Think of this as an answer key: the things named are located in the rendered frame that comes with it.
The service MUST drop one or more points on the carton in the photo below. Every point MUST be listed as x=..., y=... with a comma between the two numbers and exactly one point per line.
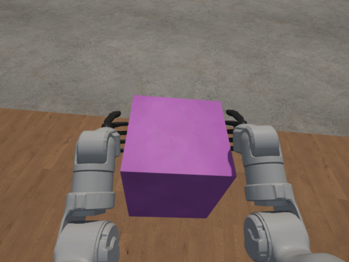
x=177, y=160

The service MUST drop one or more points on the robot right hand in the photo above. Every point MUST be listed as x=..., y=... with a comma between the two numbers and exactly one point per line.
x=240, y=120

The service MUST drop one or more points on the right robot forearm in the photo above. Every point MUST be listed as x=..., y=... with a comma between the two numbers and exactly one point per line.
x=266, y=182

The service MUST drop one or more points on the left robot upper arm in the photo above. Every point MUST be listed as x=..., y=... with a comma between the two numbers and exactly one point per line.
x=88, y=241

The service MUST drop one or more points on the left robot forearm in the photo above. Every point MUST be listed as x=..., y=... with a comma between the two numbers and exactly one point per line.
x=92, y=183

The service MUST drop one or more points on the robot left hand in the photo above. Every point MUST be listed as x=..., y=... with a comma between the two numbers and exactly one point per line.
x=108, y=123

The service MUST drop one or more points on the right robot upper arm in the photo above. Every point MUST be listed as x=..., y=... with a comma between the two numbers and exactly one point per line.
x=279, y=236

